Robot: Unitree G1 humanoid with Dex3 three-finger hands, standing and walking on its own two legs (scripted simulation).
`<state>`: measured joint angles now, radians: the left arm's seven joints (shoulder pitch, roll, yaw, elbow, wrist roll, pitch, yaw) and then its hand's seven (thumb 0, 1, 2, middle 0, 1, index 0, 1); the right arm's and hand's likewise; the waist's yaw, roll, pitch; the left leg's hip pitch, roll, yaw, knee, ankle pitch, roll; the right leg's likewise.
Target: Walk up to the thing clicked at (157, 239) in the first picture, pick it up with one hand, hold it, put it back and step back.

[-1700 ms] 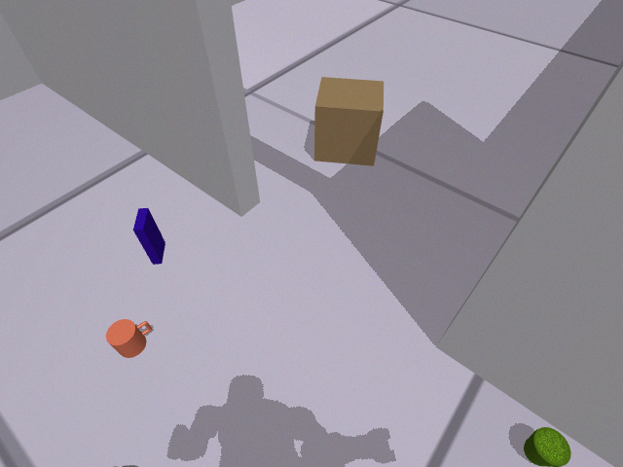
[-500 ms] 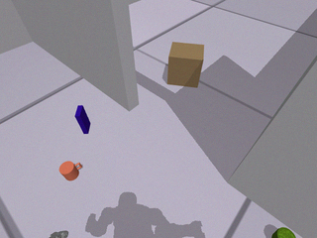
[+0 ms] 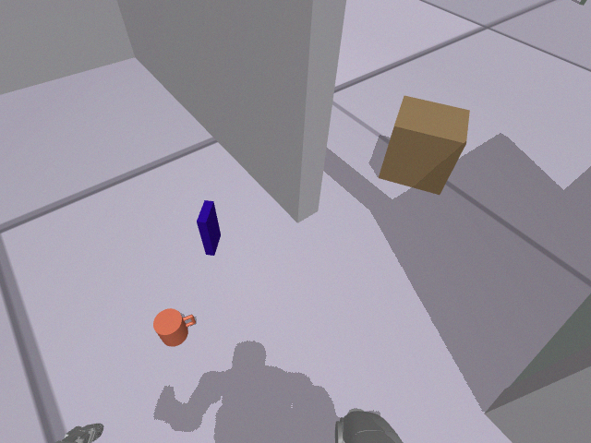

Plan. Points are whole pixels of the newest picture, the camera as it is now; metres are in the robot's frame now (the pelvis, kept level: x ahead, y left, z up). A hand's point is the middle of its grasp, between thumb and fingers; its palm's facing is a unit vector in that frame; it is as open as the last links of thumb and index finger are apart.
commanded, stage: walk up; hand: left
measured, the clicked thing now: (209, 229) +0.93 +0.31 -0.66
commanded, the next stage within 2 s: none
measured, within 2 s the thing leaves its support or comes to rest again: neither
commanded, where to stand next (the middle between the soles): +0.64 +0.05 m, yaw +10 degrees
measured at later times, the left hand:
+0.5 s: hand (105, 422) +0.17 +0.29 -0.14, palm faces +0.14 -0.92 -0.38, open 7.4 cm
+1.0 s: hand (142, 261) +0.45 +0.31 -0.14, palm faces +0.11 -0.92 -0.39, open 7.4 cm
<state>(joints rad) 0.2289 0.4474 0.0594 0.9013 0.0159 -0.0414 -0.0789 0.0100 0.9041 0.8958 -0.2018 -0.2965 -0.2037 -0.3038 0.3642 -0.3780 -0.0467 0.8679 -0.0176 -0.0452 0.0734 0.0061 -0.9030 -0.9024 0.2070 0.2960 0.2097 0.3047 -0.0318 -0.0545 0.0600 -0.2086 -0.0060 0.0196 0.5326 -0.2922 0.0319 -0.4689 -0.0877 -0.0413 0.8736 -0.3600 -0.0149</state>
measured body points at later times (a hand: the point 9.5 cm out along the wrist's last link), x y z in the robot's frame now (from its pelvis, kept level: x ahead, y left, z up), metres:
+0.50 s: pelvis +0.21 +0.01 +0.00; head +0.24 +0.02 +0.45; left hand +0.16 +0.34 -0.11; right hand +0.38 -0.29 -0.10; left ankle +0.30 +0.15 -0.72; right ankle +0.17 -0.13 -0.73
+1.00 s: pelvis +0.41 +0.02 -0.02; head +0.43 +0.01 +0.43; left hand +0.44 +0.35 -0.11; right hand +0.50 -0.30 -0.13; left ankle +0.31 +0.15 -0.73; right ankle +0.52 -0.09 -0.74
